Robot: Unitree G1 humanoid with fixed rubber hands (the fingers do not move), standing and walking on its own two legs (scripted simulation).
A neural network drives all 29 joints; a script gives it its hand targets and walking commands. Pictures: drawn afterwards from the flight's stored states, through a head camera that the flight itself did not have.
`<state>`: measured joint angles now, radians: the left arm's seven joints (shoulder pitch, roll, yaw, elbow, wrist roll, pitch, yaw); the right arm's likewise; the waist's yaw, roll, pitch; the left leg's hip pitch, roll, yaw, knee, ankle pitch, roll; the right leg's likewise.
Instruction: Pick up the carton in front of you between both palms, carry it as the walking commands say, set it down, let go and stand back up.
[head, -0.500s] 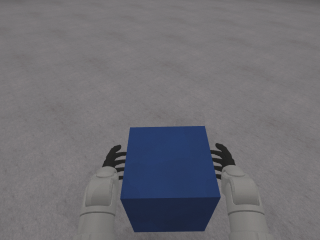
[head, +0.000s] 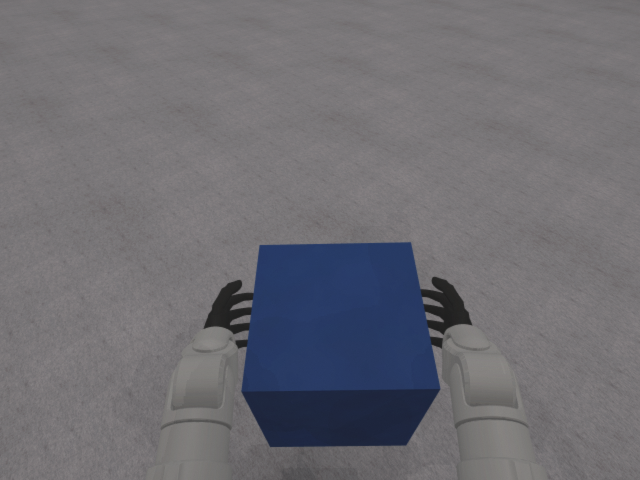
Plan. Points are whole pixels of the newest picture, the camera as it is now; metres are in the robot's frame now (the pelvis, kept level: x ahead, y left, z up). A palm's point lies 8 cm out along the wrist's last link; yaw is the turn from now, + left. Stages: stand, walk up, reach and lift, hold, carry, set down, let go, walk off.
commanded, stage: carry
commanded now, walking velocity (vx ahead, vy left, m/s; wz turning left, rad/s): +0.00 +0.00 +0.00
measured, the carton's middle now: (336, 350) +0.32 +0.00 -0.04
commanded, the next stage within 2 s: hold in 0.08 s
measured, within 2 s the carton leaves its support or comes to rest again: neither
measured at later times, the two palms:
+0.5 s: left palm (238, 330) +0.29 +0.13 +0.05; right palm (481, 355) +0.26 -0.17 +0.06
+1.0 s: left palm (233, 309) +0.32 +0.14 +0.05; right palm (470, 337) +0.28 -0.16 +0.06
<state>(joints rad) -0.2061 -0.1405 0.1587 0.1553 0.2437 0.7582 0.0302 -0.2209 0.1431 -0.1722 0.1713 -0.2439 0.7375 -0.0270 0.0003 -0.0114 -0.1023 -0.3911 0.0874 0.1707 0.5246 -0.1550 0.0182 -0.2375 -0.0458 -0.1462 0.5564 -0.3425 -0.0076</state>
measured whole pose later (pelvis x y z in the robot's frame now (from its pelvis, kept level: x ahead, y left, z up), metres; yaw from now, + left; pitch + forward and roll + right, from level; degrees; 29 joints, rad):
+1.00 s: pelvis +0.00 +0.03 +0.01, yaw -9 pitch -7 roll +0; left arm -0.31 -0.17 0.25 0.28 0.32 0.73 0.01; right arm -0.34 0.17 -0.29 0.35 -0.32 0.67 0.01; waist 0.01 -0.06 0.02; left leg -0.12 -0.02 0.01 0.38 -0.14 0.02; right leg -0.03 0.00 0.12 0.41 -0.26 0.02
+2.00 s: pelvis -0.05 +0.04 -0.17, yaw -12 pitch +42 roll -5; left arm -0.97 0.04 0.42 0.63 0.32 0.31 -0.04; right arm -0.92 0.16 -0.53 0.57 -0.23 0.25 -0.12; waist 0.03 -0.09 -0.09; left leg -1.73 -0.07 -0.12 1.38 -0.37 -0.01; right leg -1.61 0.12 0.07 1.40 -0.52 0.07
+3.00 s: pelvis -0.08 +0.05 -0.36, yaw -18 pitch +38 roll -6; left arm -1.54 0.40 0.27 0.97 0.11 0.31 -0.04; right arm -1.48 -0.08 -0.31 0.87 0.04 0.25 -0.28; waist 0.13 -0.10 0.38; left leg -2.21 -0.03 -0.10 2.09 -0.53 -0.02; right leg -2.09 0.23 0.04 2.10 -0.69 0.12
